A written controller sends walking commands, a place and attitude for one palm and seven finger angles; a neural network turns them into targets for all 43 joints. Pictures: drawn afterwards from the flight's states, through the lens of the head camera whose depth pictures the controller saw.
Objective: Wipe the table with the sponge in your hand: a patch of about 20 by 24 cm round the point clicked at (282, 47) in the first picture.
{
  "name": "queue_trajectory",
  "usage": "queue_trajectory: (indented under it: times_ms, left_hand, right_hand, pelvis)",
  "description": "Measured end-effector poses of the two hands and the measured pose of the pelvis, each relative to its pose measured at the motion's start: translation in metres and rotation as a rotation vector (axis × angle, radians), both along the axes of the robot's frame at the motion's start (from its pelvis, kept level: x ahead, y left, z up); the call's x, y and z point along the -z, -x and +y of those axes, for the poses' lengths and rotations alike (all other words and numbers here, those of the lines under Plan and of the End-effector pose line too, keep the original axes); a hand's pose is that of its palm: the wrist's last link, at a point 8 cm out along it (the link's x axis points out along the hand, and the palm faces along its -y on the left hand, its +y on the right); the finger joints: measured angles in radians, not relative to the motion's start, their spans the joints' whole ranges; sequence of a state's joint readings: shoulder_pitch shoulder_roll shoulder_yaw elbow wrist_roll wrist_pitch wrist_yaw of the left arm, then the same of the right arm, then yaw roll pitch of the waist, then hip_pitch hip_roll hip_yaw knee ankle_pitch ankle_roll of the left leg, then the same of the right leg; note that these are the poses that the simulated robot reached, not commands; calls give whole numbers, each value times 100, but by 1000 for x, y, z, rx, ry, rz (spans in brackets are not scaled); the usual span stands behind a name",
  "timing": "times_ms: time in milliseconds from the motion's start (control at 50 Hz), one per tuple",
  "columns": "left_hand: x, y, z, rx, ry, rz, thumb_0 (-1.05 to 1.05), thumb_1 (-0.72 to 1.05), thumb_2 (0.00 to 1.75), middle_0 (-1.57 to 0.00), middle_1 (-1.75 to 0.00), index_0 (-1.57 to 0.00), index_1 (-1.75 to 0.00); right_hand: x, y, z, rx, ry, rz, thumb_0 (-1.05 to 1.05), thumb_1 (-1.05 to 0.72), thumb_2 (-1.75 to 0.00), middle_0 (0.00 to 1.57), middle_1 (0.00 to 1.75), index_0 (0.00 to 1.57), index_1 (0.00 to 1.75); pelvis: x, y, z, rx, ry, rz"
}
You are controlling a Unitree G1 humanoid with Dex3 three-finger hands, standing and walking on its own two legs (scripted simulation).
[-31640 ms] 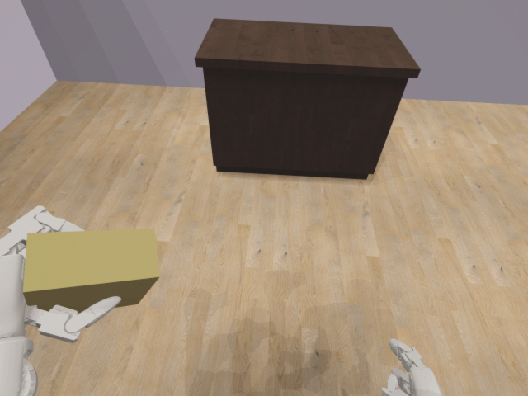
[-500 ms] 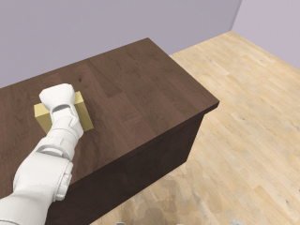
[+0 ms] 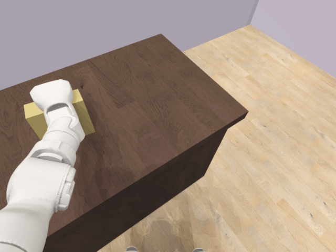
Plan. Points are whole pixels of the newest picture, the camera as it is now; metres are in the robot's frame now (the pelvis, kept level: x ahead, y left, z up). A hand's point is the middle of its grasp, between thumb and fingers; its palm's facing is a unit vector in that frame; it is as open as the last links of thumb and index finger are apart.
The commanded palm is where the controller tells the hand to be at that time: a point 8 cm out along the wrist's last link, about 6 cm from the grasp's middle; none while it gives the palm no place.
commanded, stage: wipe back along the third lane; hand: left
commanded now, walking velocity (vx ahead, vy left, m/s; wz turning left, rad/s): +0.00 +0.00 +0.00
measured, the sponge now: (65, 124) +0.45 +0.27 +0.00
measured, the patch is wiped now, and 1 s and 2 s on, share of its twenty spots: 1.00 1.00 1.00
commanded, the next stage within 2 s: none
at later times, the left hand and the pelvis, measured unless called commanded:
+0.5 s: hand (61, 120) +0.43 +0.26 +0.04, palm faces -0.04 -0.01 -1.00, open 9.9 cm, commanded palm +0.38 +0.22 +0.07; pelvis +0.04 +0.01 +0.02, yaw +1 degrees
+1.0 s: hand (69, 137) +0.38 +0.23 +0.05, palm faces -0.03 -0.02 -1.00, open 9.9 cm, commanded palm +0.34 +0.19 +0.07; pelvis +0.05 +0.00 +0.02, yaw +3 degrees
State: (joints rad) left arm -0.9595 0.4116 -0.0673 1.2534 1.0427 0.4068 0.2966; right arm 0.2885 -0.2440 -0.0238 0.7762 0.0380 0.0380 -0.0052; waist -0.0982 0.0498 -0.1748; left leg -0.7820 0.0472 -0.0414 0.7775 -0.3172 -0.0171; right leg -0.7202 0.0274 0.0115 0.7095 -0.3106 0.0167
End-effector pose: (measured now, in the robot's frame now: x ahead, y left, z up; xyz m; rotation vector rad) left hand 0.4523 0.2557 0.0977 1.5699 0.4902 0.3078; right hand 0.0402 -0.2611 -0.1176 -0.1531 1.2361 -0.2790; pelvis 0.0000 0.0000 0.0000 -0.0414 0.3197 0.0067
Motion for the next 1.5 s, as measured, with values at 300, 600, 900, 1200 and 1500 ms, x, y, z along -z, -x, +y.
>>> queue_trajectory:
  times_ms: [300,600,900,1200,1500]
  left_hand:
    - [-1,22,-4,13,0,-83,0,-49,105,-74,-135,-77,-135]
    - [-2,47,-12,1,17,-93,0,-46,102,-72,-136,-74,-136]
    - [-2,81,-32,19,28,-89,0,-45,102,-71,-137,-73,-136]
    - [-2,106,-51,40,32,-95,0,-45,102,-71,-137,-73,-137]
    - [-1,135,-69,70,32,-111,2,-45,102,-70,-138,-73,-137]
  right_hand:
    - [-7,-54,27,-47,-77,-66,1,-91,-90,20,30,20,30]
    - [-36,-175,44,-185,-103,-259,1,-91,-90,20,30,20,30]
    - [-49,-223,57,-264,-155,-332,1,-91,-90,20,30,20,30]
    - [-44,-204,49,-257,-179,-327,1,-91,-90,20,30,20,30]
    - [-52,-199,37,-244,-185,-390,1,-91,-90,20,30,20,30]
  pelvis:
    - [-11,-19,11,2,-4,-58]
    - [-19,-45,10,-23,-13,-119]
    - [-21,-53,3,-42,-25,-175]
    - [-20,-41,-7,-38,-34,-208]
    - [-21,-29,-14,-27,-41,-246]
